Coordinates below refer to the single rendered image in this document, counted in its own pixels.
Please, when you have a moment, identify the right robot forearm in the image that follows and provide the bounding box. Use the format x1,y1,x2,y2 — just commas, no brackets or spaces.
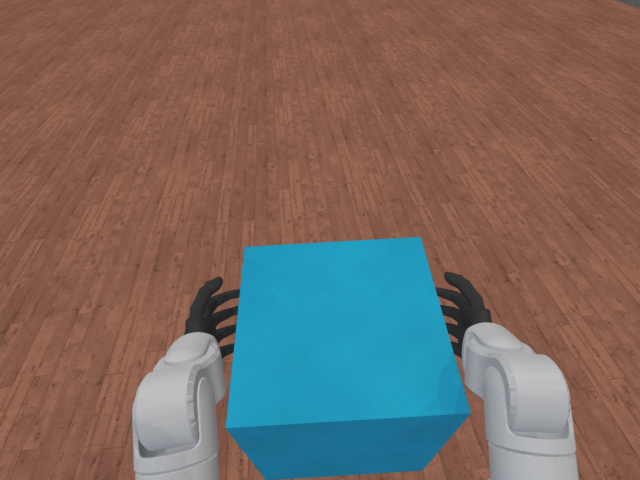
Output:
462,322,579,480

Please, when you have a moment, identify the robot right hand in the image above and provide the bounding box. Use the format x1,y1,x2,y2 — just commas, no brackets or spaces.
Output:
435,272,492,360

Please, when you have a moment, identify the left robot forearm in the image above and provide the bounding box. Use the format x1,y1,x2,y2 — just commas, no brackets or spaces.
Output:
132,332,226,480

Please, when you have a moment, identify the carton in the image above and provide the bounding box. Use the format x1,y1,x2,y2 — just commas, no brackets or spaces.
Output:
226,237,471,480

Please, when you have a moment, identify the robot left hand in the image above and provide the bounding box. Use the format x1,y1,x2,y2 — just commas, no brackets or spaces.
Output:
184,277,240,359

